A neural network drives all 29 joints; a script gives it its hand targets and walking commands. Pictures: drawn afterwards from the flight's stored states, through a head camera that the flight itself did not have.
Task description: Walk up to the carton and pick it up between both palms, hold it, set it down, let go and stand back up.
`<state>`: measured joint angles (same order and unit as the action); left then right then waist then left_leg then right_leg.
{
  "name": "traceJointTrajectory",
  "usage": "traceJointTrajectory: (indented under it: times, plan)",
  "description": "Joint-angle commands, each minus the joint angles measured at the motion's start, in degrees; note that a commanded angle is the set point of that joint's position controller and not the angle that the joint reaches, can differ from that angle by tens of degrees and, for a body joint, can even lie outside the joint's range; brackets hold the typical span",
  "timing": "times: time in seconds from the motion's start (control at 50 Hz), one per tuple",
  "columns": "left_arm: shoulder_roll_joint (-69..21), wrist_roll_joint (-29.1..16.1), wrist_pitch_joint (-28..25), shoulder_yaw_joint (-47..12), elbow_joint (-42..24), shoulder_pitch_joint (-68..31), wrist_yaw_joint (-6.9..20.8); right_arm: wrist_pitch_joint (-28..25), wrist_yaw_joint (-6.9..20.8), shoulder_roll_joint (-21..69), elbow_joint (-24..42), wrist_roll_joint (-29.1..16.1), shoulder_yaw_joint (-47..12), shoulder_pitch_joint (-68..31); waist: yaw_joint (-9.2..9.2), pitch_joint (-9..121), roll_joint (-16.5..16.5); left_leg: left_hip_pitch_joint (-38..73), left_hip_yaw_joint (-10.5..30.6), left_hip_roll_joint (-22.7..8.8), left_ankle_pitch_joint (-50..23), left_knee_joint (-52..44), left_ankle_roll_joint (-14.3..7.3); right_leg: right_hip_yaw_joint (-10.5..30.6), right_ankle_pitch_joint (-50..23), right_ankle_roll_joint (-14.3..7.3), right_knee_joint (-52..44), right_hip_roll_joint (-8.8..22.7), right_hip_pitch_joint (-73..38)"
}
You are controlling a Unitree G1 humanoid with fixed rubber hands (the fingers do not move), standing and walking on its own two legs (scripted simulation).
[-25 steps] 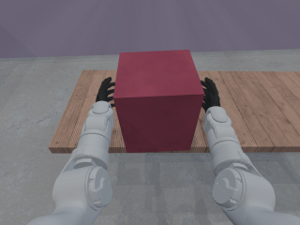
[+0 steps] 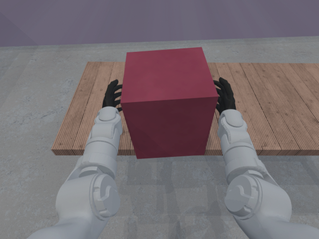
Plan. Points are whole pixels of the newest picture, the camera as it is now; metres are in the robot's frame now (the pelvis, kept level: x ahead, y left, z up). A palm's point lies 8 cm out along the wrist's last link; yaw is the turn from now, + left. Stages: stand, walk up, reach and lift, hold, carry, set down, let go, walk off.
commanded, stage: set down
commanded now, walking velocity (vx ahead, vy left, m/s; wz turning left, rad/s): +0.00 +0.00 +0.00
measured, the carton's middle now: (167, 106) +0.49 -0.03 +0.06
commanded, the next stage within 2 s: none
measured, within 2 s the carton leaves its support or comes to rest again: rests again in 0.58 s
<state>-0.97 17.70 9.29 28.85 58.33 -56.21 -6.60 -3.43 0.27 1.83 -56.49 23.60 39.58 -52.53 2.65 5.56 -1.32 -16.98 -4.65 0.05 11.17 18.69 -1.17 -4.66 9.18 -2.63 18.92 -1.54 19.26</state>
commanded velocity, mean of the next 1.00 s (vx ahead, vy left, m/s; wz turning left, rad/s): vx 0.00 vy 0.00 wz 0.00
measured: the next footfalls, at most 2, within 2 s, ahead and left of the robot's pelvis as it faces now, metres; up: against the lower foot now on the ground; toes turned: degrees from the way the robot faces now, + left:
none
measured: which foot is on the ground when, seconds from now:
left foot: down 0.00-1.00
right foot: down 0.00-1.00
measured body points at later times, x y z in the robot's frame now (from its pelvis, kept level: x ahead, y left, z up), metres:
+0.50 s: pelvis -0.01 +0.00 +0.00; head +0.04 +0.01 +0.45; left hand +0.46 +0.12 +0.10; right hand +0.43 -0.19 +0.11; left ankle -0.03 +0.10 -0.75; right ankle -0.01 -0.08 -0.75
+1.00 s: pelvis +0.01 +0.01 +0.00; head +0.06 +0.02 +0.45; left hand +0.47 +0.11 +0.10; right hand +0.43 -0.19 +0.10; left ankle -0.03 +0.10 -0.75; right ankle -0.01 -0.08 -0.75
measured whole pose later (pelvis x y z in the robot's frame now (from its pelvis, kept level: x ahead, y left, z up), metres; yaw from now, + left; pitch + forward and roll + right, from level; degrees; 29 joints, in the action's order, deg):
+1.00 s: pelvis +0.01 +0.01 +0.00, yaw -2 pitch +10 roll +0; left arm -4.9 23.8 4.5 34.6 53.9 -55.3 -5.2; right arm -5.9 4.2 4.0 -51.0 28.6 44.0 -50.0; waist 1.8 3.8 -1.5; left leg -16.4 -6.8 -0.2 11.6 17.9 -1.7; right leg -4.2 8.5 -2.3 17.6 -1.5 19.3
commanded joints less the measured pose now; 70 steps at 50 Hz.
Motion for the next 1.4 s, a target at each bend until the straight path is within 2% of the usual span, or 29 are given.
traceJointTrajectory:
  times: [0.0,0.12,0.16,0.2,0.22,0.28,0.38,0.4,0.42,0.44,0.5,0.6,0.66,0.72,0.76,0.86,0.9,0.92,0.98,1.0,1.04,1.08,1.1,1.14,1.2,1.28,1.3,1.34,1.38]
  plan:
    - [-23.5,-0.9,-4.2,-10.7,-5.5,-38.9,6.5,-3.1,9.0,23.8,-0.5,1.4,-12.7,-38.0,0.88,37.0,0.9,16.9,1.6,-3.2,-25.3,2.8,2.8,-0.7,-36.4,6.6,3.8,2.4,-15.7]
    - [-23.0,-0.6,-4.8,-11.2,-5.6,-38.9,6.6,-3.5,9.4,23.3,-0.5,1.6,-12.4,-37.9,0.39,38.1,2.6,17.1,1.5,-3.0,-26.8,3.2,2.9,-0.9,-35.5,6.1,3.8,2.2,-14.5]
    - [-22.2,0.2,-5.0,-8.7,-3.8,-37.4,7.1,-3.4,9.5,23.8,0.4,1.6,-13.4,-37.8,-1.02,35.6,-0.6,12.9,0.8,-2.4,-23.4,2.0,2.1,-0.3,-36.3,6.7,4.0,2.5,-17.5]
    - [-22.3,0.4,-5.4,-9.4,-4.0,-36.4,7.2,-3.9,9.4,23.4,2.4,1.3,-13.9,-38.0,-0.71,36.4,0.7,11.1,1.3,-2.3,-22.7,1.5,1.7,0.3,-39.4,7.0,5.0,2.9,-19.6]
    - [-22.7,0.1,-5.6,-9.2,-3.4,-37.4,7.3,-4.3,9.2,23.6,2.6,1.6,-13.9,-38.5,-1.32,36.8,-0.4,11.0,1.0,-2.4,-23.6,1.6,1.4,0.1,-39.6,7.1,5.1,2.9,-19.6]
    - [-21.4,1.3,-5.9,-7.7,-2.8,-36.3,7.5,-4.0,9.3,23.4,3.8,2.0,-13.7,-38.2,-1.75,35.2,-0.4,10.3,0.3,-2.0,-18.4,-0.1,1.0,0.4,-35.1,7.2,4.2,3.1,-20.6]
    - [-19.8,2.2,-7.1,-5.9,-1.4,-37.4,8.1,-3.6,9.1,25.1,4.2,4.0,-12.6,-37.6,-2.2,34.8,-2.0,3.3,-0.3,-1.3,-10.4,-2.4,-0.3,1.6,-36.2,7.7,4.8,4.3,-25.4]
    - [-20.4,2.2,-7.1,-5.7,-1.4,-35.4,8.1,-3.7,9.2,24.6,5.8,3.9,-13.0,-36.7,-2.6,35.7,-1.5,2.3,-0.2,-1.3,-10.7,-3.0,-0.3,1.7,-37.0,7.6,5.0,4.4,-27.5]
    - [-20.2,2.0,-7.3,-6.1,-3.0,-35.7,8.1,-3.6,9.3,24.5,5.6,3.4,-12.8,-36.4,-1.28,35.7,-1.5,2.9,-0.1,-1.3,-11.2,-2.9,-0.2,1.6,-38.2,7.9,5.2,4.4,-27.3]
    - [-20.0,2.8,-7.2,-5.8,-2.9,-35.8,8.0,-3.2,9.3,25.0,4.3,4.0,-12.9,-35.3,-1.83,34.7,-1.4,2.9,-0.6,-1.2,-11.4,-2.9,0.0,1.3,-38.2,7.8,5.3,4.4,-26.5]
    - [-20.2,3.8,-6.0,-5.2,-2.2,-33.9,8.2,-2.3,9.5,23.9,4.5,4.7,-10.4,-33.8,-0.99,32.6,0.5,7.1,-0.5,-1.5,-11.7,-3.1,0.1,1.0,-33.0,7.4,3.3,4.1,-23.2]
    - [-20.0,5.1,-5.5,-3.6,-2.9,-33.4,8.1,-2.4,10.0,22.9,5.5,6.1,-8.2,-33.9,-1.84,31.1,0.3,10.4,-0.7,-1.9,-14.0,-2.2,0.7,0.1,-27.7,6.9,1.7,3.4,-18.6]
    - [-22.2,4.6,-6.0,-5.6,-5.1,-32.2,7.1,-3.4,10.6,22.3,4.6,6.3,-7.7,-32.1,-1.07,34.3,1.7,17.9,0.5,-2.9,-23.4,0.6,1.8,-1.2,-27.4,6.2,1.5,2.3,-11.6]
    - [-22.5,5.6,-5.3,-4.6,-4.0,-31.0,6.7,-3.2,10.9,21.8,3.4,6.7,-7.4,-31.8,-1.21,31.0,1.2,22.4,0.4,-3.6,-25.9,1.8,2.2,-1.6,-22.3,6.0,-0.6,1.7,-7.9]
    - [-22.6,4.8,-5.6,-4.9,-5.9,-31.0,6.7,-3.6,10.9,21.8,3.2,6.1,-7.6,-31.1,-1.31,31.2,0.9,21.3,0.6,-3.8,-28.3,2.6,2.3,-1.3,-24.7,5.5,-0.4,1.9,-7.6]
    - [-21.4,6.0,-5.7,-4.5,-3.9,-29.2,6.9,-3.6,10.9,21.6,4.3,6.3,-9.1,-31.9,-2.39,29.5,0.3,16.7,0.0,-3.2,-24.0,1.2,1.3,-0.6,-26.6,6.1,0.9,2.5,-11.9]
    - [-22.7,6.2,-5.6,-5.5,-5.0,-28.0,6.6,-3.6,10.9,21.9,4.8,6.2,-9.7,-30.1,-1.91,29.3,2.1,18.4,0.2,-3.2,-26.2,1.8,1.4,-1.0,-27.6,6.2,1.1,2.3,-10.3]
    - [-22.8,6.3,-5.4,-4.7,-3.8,-27.8,6.8,-3.6,10.8,21.5,4.0,7.3,-8.4,-30.3,-2.08,28.3,1.4,17.9,0.5,-3.4,-26.2,2.0,1.6,-1.3,-25.1,6.1,0.6,2.2,-9.6]
    - [-22.6,5.5,-6.1,-5.3,-5.5,-26.6,6.7,-4.2,10.6,21.3,4.6,5.8,-9.8,-28.8,-1.76,30.9,1.3,20.4,0.6,-3.2,-29.4,3.2,1.7,-0.7,-28.1,6.3,0.4,2.1,-8.4]
    - [-21.7,6.1,-6.2,-4.5,-5.1,-25.8,6.9,-4.3,10.4,21.8,5.2,5.8,-10.6,-28.5,-2.57,29.9,0.6,18.4,0.3,-2.9,-28.5,2.9,1.2,-0.4,-29.7,6.8,1.1,2.5,-10.7]
    - [-21.3,7.6,-5.8,-3.5,-4.7,-25.2,7.2,-3.5,10.1,21.9,3.5,6.9,-9.5,-26.6,-2.2,26.9,0.5,15.8,0.0,-2.6,-25.5,1.5,0.6,-0.1,-30.6,7.1,1.2,2.8,-12.4]
    - [-23.1,6.9,-4.9,-4.1,-4.6,-25.4,7.7,-2.9,10.1,21.6,3.1,7.3,-8.3,-26.6,-1.11,24.9,1.7,16.6,0.3,-2.8,-23.0,0.7,1.0,-0.6,-26.2,6.4,0.4,2.6,-10.5]
    - [-21.3,6.6,-4.9,-3.2,-4.1,-24.3,7.9,-2.6,10.0,21.0,3.9,7.2,-8.1,-25.7,-1.21,25.1,-0.3,16.3,0.1,-3.0,-22.3,0.4,0.3,-0.2,-26.5,6.6,0.2,2.7,-11.5]
    - [-20.3,7.7,-5.0,-2.2,-5.1,-24.9,7.9,-2.1,10.0,21.7,4.3,7.8,-7.9,-25.2,-1.62,25.2,-0.8,15.3,-0.5,-2.4,-21.3,0.2,0.4,0.1,-25.5,6.6,0.1,2.6,-12.4]
    - [-19.6,6.8,-5.9,-3.5,-6.5,-25.1,7.3,-2.6,10.0,19.9,7.2,7.3,-7.5,-26.3,-1.74,29.5,0.8,13.3,-0.4,-2.1,-20.4,-0.1,0.4,-0.2,-27.9,6.7,1.8,2.7,-14.3]
    - [-19.1,9.3,-6.1,-0.8,-5.0,-23.9,8.0,-1.7,10.2,23.3,5.5,8.4,-8.1,-24.0,-2.45,26.3,-0.7,10.1,-1.3,-1.5,-18.3,-1.2,-0.7,0.6,-30.9,7.6,1.8,3.5,-16.8]
    - [-19.1,9.7,-6.1,0.1,-4.6,-23.5,8.1,-1.5,10.1,23.1,5.5,8.9,-7.9,-23.5,-2.84,24.9,-0.4,9.3,-1.0,-1.7,-16.4,-1.9,-0.8,0.8,-29.2,7.7,1.7,3.6,-17.8]
    - [-19.4,9.2,-6.1,-0.2,-4.8,-24.3,8.2,-1.0,10.3,22.5,5.1,9.5,-6.7,-23.4,-1.54,23.5,-0.9,10.7,-0.6,-2.1,-17.9,-1.7,-0.6,0.1,-27.7,7.4,1.2,3.3,-15.3]
    - [-19.8,9.5,-5.7,-0.5,-5.2,-24.0,8.1,-1.1,10.1,20.8,5.4,9.4,-5.7,-23.8,-1.38,23.4,1.2,15.4,-0.8,-2.2,-20.6,-0.5,0.4,-0.5,-23.5,6.9,0.1,2.7,-10.4]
